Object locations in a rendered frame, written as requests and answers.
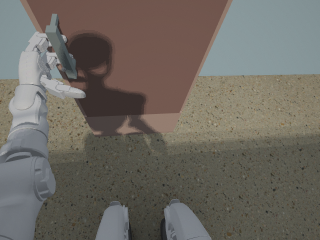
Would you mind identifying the robot left forearm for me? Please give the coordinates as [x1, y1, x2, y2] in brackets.
[0, 84, 49, 164]

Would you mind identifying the cupboard door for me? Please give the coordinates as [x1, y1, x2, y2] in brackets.
[26, 0, 228, 117]

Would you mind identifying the robot left hand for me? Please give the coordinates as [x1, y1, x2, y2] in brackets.
[18, 31, 86, 99]

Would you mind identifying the left robot thigh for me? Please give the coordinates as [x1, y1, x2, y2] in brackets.
[95, 205, 129, 240]

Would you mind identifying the left robot upper arm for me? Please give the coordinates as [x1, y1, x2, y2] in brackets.
[0, 156, 56, 240]

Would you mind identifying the right robot shin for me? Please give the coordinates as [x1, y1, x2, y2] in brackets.
[165, 199, 180, 240]

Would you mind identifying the handle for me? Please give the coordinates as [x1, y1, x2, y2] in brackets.
[45, 13, 77, 79]

